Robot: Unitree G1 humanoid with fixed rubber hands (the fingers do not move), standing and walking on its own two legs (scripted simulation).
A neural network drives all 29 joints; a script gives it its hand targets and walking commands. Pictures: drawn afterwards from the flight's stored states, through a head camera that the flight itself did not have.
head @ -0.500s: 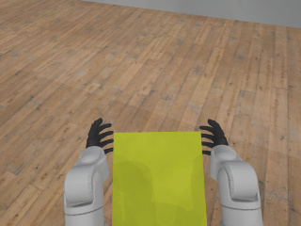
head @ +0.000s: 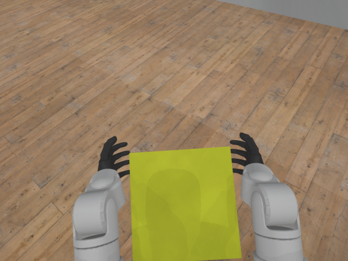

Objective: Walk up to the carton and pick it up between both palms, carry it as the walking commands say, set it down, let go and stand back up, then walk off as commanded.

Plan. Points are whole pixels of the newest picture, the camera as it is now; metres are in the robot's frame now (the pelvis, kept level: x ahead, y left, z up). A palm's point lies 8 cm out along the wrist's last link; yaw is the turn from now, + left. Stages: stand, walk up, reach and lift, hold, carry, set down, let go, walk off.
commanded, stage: carry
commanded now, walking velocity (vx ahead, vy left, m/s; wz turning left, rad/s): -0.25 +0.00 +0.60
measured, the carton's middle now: (182, 195) +0.28 +0.01 -0.04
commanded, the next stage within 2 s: none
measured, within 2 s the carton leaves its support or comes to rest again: neither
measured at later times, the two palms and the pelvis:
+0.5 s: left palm (102, 136) +0.38 +0.19 +0.09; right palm (220, 114) +0.44 -0.09 +0.07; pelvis +0.14 -0.02 +0.00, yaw +13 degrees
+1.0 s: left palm (80, 106) +0.47 +0.27 +0.09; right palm (178, 74) +0.61 +0.02 +0.08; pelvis +0.29 +0.02 +0.00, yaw +27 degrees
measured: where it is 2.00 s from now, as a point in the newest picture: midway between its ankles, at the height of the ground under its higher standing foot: (157, 174)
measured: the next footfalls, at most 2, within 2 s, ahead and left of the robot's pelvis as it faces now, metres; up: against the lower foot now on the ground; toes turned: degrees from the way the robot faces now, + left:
right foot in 0.12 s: +0.01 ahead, -0.11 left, +0.00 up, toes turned -3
left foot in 0.38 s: +0.16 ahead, +0.12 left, +0.00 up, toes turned +12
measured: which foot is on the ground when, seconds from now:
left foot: down 0.00-0.14, up 0.16-0.36, down 0.38-0.58, up 0.60-0.80, down 0.82-1.00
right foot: up 0.00-0.10, down 0.12-0.42, up 0.44-0.54, down 0.56-0.86, up 0.88-0.98, down 1.00-1.00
